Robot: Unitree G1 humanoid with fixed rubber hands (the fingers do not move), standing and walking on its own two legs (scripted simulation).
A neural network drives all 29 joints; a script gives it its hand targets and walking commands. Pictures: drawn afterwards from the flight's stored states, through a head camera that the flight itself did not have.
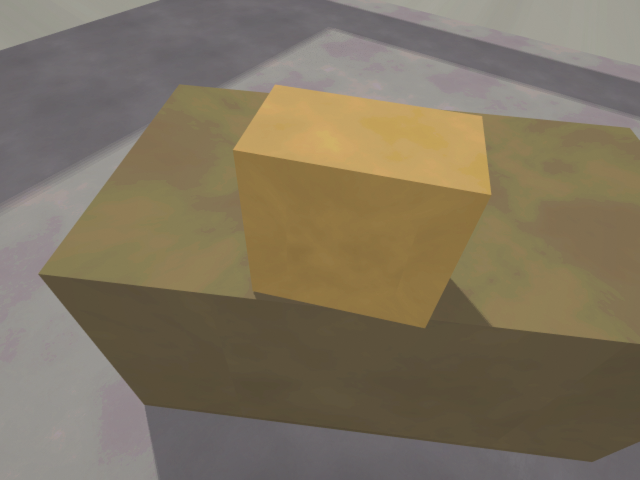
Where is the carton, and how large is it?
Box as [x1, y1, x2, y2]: [233, 85, 490, 327]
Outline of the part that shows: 274,85 233,149 252,289 254,291 424,327 490,196 490,187 481,116 281,85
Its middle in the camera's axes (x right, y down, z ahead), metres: +0.06 -0.05 +0.62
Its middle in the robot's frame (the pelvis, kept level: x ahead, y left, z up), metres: +0.50 -0.06 +0.04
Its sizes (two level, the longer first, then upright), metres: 0.307 0.176 0.300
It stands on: a pedestal, 0.66 m high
